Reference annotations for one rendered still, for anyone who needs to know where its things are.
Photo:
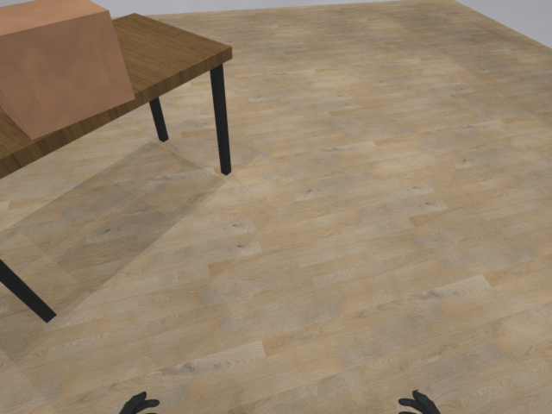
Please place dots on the robot left hand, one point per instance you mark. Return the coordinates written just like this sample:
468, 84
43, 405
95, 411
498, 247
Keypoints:
138, 403

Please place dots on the carton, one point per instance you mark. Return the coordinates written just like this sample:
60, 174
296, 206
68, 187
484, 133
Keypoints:
60, 63

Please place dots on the table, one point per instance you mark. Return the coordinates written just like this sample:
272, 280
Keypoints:
158, 58

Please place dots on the robot right hand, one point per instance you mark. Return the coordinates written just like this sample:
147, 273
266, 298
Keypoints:
421, 403

